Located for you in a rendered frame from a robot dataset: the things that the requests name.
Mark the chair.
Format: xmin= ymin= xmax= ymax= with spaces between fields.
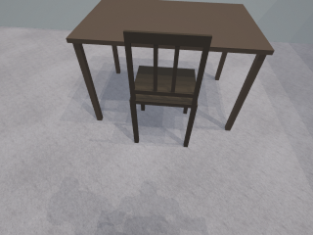
xmin=123 ymin=29 xmax=212 ymax=148

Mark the table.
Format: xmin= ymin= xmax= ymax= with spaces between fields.
xmin=66 ymin=0 xmax=275 ymax=131

